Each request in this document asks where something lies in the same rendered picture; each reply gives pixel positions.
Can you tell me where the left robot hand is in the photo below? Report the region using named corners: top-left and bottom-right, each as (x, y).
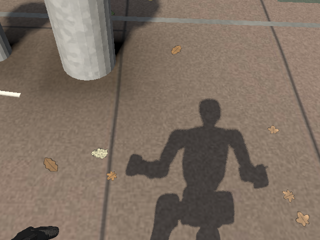
top-left (11, 226), bottom-right (59, 240)

